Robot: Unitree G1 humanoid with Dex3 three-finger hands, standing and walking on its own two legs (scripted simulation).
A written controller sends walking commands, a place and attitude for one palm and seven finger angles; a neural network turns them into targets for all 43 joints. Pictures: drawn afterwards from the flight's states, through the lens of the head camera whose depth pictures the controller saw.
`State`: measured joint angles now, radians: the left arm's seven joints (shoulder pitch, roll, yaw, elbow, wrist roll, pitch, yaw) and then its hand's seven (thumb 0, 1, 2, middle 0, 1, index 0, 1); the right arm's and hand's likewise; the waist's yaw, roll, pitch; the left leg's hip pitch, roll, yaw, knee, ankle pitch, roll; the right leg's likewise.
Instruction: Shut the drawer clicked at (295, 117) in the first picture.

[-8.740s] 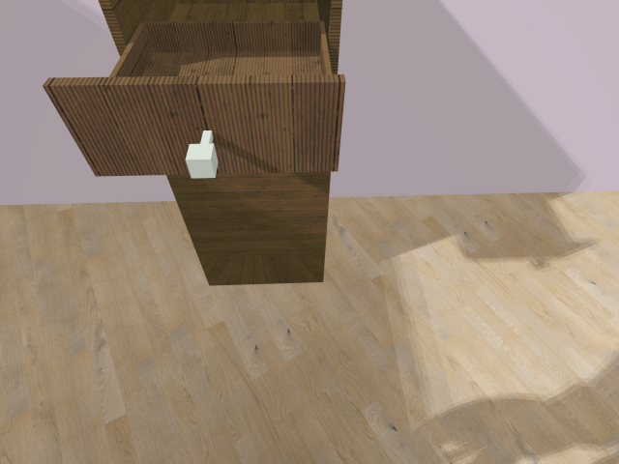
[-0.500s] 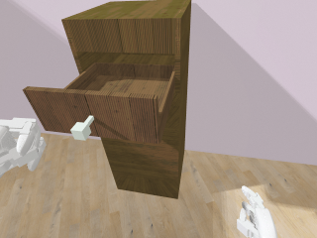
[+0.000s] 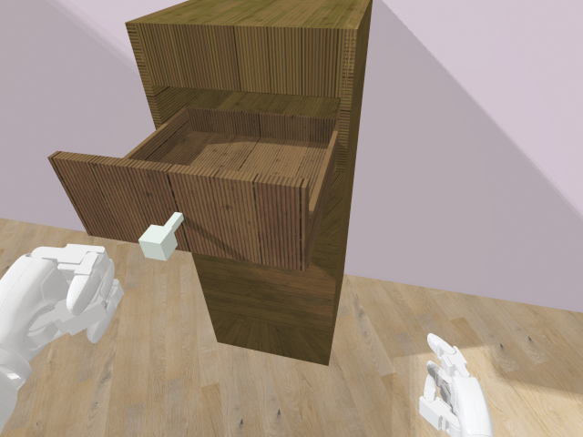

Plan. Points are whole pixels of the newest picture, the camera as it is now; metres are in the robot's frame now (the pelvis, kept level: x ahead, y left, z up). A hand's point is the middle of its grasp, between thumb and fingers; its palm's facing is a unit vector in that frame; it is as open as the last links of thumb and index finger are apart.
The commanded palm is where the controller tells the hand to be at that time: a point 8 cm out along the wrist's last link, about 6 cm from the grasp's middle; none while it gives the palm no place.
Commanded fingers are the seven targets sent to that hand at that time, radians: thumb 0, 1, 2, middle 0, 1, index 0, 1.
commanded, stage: bring the fist close to the handle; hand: left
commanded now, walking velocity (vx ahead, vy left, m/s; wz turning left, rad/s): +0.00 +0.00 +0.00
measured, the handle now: (165, 233) +0.32 +0.24 +0.15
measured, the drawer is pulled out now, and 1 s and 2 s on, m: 0.30 0.30 0.25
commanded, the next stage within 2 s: push the drawer shut in 1.20 s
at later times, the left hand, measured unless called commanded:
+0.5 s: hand (139, 293) +0.20 +0.21 +0.17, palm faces +0.02 -0.99 -0.13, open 3.3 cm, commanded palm +0.17 +0.26 +0.18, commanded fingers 0.00 0.90 0.90 -1.40 -1.60 -1.40 -1.60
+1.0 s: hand (163, 287) +0.23 +0.21 +0.14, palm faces -0.01 -0.99 -0.11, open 3.3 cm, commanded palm +0.20 +0.26 +0.15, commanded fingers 0.00 0.90 0.90 -1.40 -1.60 -1.40 -1.60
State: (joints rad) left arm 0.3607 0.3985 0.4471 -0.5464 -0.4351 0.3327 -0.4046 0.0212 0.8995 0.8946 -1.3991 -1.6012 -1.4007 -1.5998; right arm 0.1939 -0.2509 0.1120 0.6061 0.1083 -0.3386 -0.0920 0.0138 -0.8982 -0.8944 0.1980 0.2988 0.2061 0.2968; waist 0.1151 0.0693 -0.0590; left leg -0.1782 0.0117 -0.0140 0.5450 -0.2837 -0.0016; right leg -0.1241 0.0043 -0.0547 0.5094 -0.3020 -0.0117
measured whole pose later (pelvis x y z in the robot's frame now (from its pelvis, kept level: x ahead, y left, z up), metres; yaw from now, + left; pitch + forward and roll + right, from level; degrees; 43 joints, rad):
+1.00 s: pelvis +0.01 -0.01 +0.00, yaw -1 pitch -1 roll +0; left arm 0.25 0.34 0.33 -0.18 -0.35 0.04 -0.35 0.02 0.90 0.89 -1.40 -1.60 -1.40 -1.60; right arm 0.25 -0.26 0.05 0.64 0.07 -0.28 -0.10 0.01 -0.90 -0.89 0.20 0.30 0.21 0.30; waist 0.03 0.06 -0.06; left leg -0.26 0.02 -0.01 0.59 -0.31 -0.01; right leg -0.22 0.01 -0.05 0.57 -0.34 -0.02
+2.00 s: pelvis -0.01 +0.00 +0.00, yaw +1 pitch -2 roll +0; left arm -0.12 0.33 0.25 0.14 -0.28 0.05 -0.30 0.03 0.90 0.97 -1.40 -1.60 -1.40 -1.60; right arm 0.21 -0.26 0.06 0.67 0.08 -0.23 -0.13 0.01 -0.90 -0.89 0.20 0.30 0.21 0.30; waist 0.03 0.06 -0.01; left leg -0.27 0.00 -0.03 0.57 -0.26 -0.01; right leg -0.22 -0.01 -0.07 0.57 -0.30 -0.02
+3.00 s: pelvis +0.01 +0.01 +0.00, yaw +0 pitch +3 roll -1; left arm -0.59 0.38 0.26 0.66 -0.22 -0.02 -0.28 0.02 0.92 0.97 -1.40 -1.60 -1.40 -1.60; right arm 0.29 -0.26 0.04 0.67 0.07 -0.10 -0.10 0.01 -0.90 -0.89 0.20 0.30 0.21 0.30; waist -0.02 0.04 -0.04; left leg -0.35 0.01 -0.01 0.58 -0.29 0.01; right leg -0.30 0.00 -0.05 0.55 -0.31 -0.01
